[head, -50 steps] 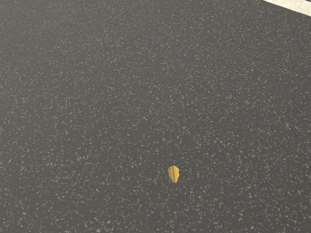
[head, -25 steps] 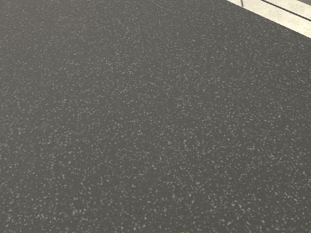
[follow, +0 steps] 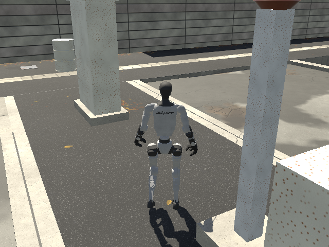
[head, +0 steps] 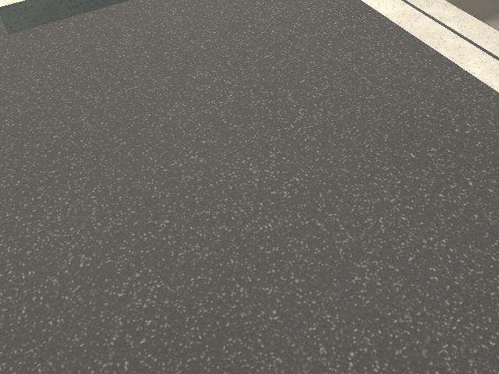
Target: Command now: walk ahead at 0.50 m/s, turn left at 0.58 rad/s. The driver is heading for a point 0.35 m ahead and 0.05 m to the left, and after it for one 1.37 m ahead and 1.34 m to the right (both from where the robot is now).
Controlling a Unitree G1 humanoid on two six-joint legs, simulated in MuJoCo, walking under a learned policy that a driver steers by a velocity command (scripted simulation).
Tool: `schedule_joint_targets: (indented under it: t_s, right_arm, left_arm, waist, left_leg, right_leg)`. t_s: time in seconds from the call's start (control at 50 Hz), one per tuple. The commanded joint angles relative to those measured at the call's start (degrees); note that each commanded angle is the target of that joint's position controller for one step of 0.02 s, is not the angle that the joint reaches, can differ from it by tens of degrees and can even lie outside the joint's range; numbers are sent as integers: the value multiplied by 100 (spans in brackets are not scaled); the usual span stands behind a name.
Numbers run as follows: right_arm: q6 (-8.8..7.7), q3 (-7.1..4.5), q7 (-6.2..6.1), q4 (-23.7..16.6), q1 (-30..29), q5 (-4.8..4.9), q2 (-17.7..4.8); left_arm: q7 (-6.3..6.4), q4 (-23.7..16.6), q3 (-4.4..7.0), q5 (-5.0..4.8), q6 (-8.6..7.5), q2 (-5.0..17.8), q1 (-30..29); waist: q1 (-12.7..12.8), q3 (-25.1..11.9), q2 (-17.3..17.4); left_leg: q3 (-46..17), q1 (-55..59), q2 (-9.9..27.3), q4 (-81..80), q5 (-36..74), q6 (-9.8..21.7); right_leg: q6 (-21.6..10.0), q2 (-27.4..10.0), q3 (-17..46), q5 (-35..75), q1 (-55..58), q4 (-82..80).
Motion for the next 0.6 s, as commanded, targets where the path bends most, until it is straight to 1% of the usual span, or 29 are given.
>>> schedule_joint_targets:
  t_s: [0.02,0.04,0.06,0.08,0.12,0.16,0.2,0.22,0.24,0.26,0.28,0.3,0.32,0.34,0.36,0.38,0.4,0.42,0.44,0.46,0.48,0.5,0.52,0.54,0.56,0.6]
  right_arm:
    - [-37,-162,36,-620,-334,17,-464]
    - [8,-145,43,-644,-355,15,-347]
    - [43,-129,44,-689,-441,-10,-276]
    - [63,-114,45,-745,-552,-39,-228]
    - [64,-90,74,-814,-751,-52,-178]
    - [28,-61,147,-844,-998,-41,-124]
    - [-20,-25,227,-926,-1386,-35,-59]
    - [-34,-18,240,-1002,-1582,-38,-48]
    - [-38,-8,293,-1040,-1713,-28,-24]
    - [-25,-4,320,-1095,-1839,-45,1]
    - [-36,-5,337,-1171,-1924,-58,18]
    - [-54,-24,351,-1201,-1883,-83,-10]
    - [-80,-77,347,-1170,-1683,-132,-124]
    - [-98,-172,321,-1006,-1107,-183,-305]
    - [-98,-286,250,-763,-370,-223,-562]
    - [-88,-379,112,-609,369,-362,-1049]
    - [-57,-265,12,-733,192,-506,-1221]
    - [-19,-272,59,-754,369,-412,-997]
    - [-20,-229,95,-631,10,-299,-827]
    - [-58,-144,96,-554,-453,-191,-540]
    - [-90,-59,101,-526,-790,-168,-267]
    - [-117,-40,118,-490,-1063,-222,-179]
    - [-164,-53,126,-460,-1227,-320,-190]
    - [-206,-84,113,-437,-1367,-369,-260]
    - [-224,-109,81,-398,-1455,-381,-323]
    - [-204,-152,-23,-277,-1429,-347,-417]
  left_arm:
    - [32,-108,197,5,-50,596,374]
    - [26,-36,206,-32,-75,592,386]
    - [21,28,228,-56,-92,638,385]
    - [21,95,261,-57,-102,717,407]
    - [32,218,312,-48,-80,847,422]
    - [46,308,336,-57,-44,924,390]
    - [69,417,355,-85,-8,1007,463]
    - [96,506,362,-142,-5,1021,520]
    - [92,546,379,-133,28,1113,612]
    - [60,648,359,-176,73,1093,708]
    - [33,737,349,-218,123,1109,795]
    - [20,811,348,-257,163,1166,827]
    - [25,853,361,-302,188,1280,781]
    - [32,902,359,-343,210,1351,688]
    - [27,946,306,-350,202,1272,671]
    - [33,778,157,-132,129,899,698]
    - [-68,864,-60,23,84,282,1593]
    - [-72,1134,92,-232,90,920,1684]
    - [-51,963,184,-414,140,1150,1023]
    - [28,889,155,-358,212,976,675]
    - [109,979,172,-268,336,893,647]
    - [155,1063,173,-224,486,784,882]
    - [193,1121,174,-195,590,670,1065]
    - [228,1088,185,-184,652,600,1135]
    - [259,1017,211,-175,692,608,1082]
    - [274,827,228,-142,737,599,780]
  waist:
    - [259,22,-925]
    - [231,63,-916]
    - [216,125,-866]
    - [218,154,-788]
    - [241,162,-672]
    - [312,167,-613]
    - [449,272,-568]
    - [509,365,-478]
    - [550,371,-577]
    - [592,441,-516]
    - [546,466,-495]
    - [445,395,-552]
    - [269,213,-678]
    - [-113,-148,-720]
    - [-527,-573,-635]
    - [-754,-1348,-101]
    - [-146,-2453,1117]
    - [-566,-3243,591]
    - [-479,-2244,388]
    - [-253,-1374,122]
    - [-50,-890,72]
    - [195,-707,219]
    - [329,-664,298]
    - [407,-609,359]
    - [431,-546,396]
    - [355,-480,389]
  left_leg:
    - [-159,-1580,669,14,556,-78]
    - [-91,-1564,684,-110,586,-102]
    - [-73,-1641,702,-297,661,-132]
    - [-67,-1730,721,-522,777,-165]
    - [-54,-1866,756,-1067,1178,-212]
    - [80,-1724,745,-1746,1771,-178]
    - [292,-1520,688,-2383,2239,-108]
    - [395,-1444,653,-2661,2393,-59]
    - [487,-1352,633,-2848,2363,-22]
    - [539,-1203,546,-3048,2182,30]
    - [597,-1035,436,-3229,1961,118]
    - [665,-774,298,-3403,1735,226]
    - [770,-360,113,-3569,1602,348]
    - [854,453,-51,-3911,1846,496]
    - [863,1733,-72,-4328,2849,661]
    - [-244,3566,1084,-3846,5479,1019]
    - [-2081,5082,2798,-3298,8424,1999]
    - [-2270,4818,2923,-3714,7462,2338]
    - [-1482,4061,2501,-4111,6325,2047]
    - [-1002,3215,2106,-4427,5326,1683]
    - [-633,2415,1886,-4723,4834,1478]
    - [-257,1631,1743,-5019,4591,1377]
    - [9,1117,1689,-5226,4488,1365]
    - [201,907,1696,-5351,4446,1412]
    - [348,843,1722,-5433,4338,1436]
    - [517,972,1799,-5560,3775,1433]
  right_leg:
    - [-826,-1504,1567,193,1419,-1644]
    - [-880,-1486,1327,455,1351,-1743]
    - [-933,-1518,1129,684,1322,-1833]
    - [-987,-1570,974,914,1352,-1897]
    - [-1026,-1620,640,1292,1530,-1951]
    - [-933,-1540,204,1483,1610,-1964]
    - [-836,-1489,-157,1549,1641,-1974]
    - [-774,-1520,-290,1592,1684,-2015]
    - [-752,-1522,-410,1608,1805,-1961]
    - [-779,-1524,-447,2017,1828,-1865]
    - [-784,-1585,-436,2622,1889,-1719]
    - [-767,-1628,-436,3419,1999,-1485]
    - [-714,-1612,-428,4345,2096,-1118]
    - [-590,-1497,-488,4916,2085,-467]
    - [-387,-1249,-605,4787,1635,452]
    - [-54,-829,-550,2271,310,2119]
    - [297,-21,208,-3174,-1115,4186]
    - [349,22,1231,-3191,-1086,4729]
    - [353,-290,939,-2818,-1571,4605]
    - [391,-529,666,-2351,-1748,4126]
    - [468,-663,583,-1996,-1492,3869]
    - [555,-712,546,-1662,-874,3696]
    - [620,-657,456,-1368,-415,3650]
    - [666,-617,382,-1234,-309,3559]
    - [682,-606,357,-1128,-376,3424]
    - [648,-703,370,-760,-614,3054]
